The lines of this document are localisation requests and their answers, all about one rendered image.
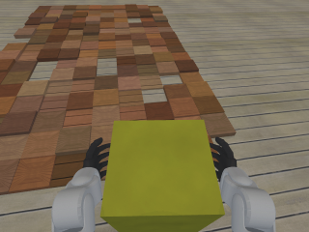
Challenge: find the right robot hand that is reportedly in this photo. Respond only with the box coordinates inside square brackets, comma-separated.
[210, 137, 237, 182]

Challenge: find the carton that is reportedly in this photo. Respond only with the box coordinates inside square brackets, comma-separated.
[100, 120, 225, 232]

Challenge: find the robot left forearm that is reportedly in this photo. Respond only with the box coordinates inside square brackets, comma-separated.
[51, 167, 102, 232]

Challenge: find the robot right forearm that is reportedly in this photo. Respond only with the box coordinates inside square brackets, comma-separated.
[219, 166, 276, 232]

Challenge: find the left robot hand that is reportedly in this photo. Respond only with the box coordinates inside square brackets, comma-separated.
[82, 137, 111, 178]

